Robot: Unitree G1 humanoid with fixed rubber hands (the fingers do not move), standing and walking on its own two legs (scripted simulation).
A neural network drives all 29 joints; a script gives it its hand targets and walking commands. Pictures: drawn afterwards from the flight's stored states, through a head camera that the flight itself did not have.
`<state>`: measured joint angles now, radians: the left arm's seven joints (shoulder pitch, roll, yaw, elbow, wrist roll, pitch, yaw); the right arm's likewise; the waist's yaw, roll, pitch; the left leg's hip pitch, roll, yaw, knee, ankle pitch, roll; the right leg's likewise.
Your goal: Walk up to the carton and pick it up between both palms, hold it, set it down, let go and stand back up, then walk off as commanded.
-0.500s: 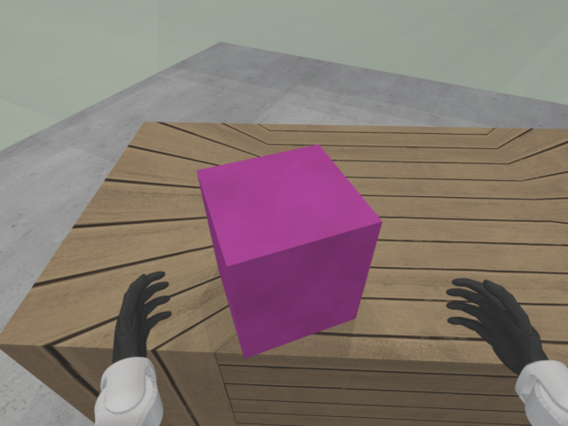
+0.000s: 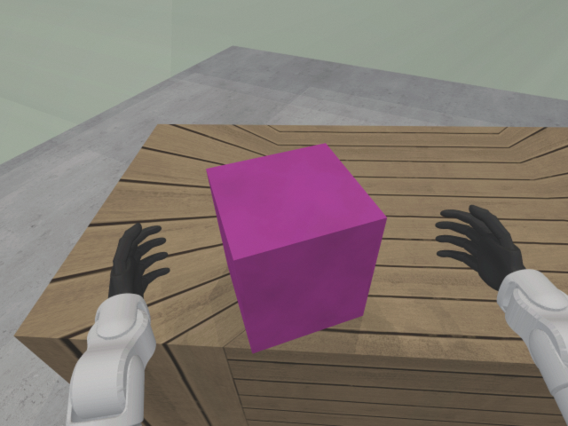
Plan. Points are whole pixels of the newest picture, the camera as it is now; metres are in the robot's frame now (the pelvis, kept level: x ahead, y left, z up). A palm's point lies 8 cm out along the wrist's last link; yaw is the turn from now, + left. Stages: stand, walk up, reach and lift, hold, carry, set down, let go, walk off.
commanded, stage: reach and lift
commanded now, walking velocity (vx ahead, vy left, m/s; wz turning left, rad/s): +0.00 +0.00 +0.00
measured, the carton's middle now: (289, 246) +0.41 +0.07 +0.03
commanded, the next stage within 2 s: none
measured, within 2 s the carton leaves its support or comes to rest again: neither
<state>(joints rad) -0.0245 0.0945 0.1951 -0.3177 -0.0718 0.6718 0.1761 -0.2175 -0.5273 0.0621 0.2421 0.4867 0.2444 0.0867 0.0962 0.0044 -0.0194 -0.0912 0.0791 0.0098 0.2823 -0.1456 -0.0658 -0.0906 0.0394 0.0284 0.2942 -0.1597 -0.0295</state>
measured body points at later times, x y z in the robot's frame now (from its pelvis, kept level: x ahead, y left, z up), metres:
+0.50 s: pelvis +0.00 +0.00 +0.00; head -0.03 +0.00 +0.45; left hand +0.28 +0.28 +0.16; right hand +0.41 -0.17 +0.17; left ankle +0.01 +0.16 -0.75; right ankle +0.00 -0.10 -0.75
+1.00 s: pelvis +0.00 +0.00 +0.00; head -0.01 +0.00 +0.45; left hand +0.32 +0.29 +0.20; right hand +0.47 -0.13 +0.22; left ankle +0.01 +0.16 -0.75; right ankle +0.00 -0.10 -0.75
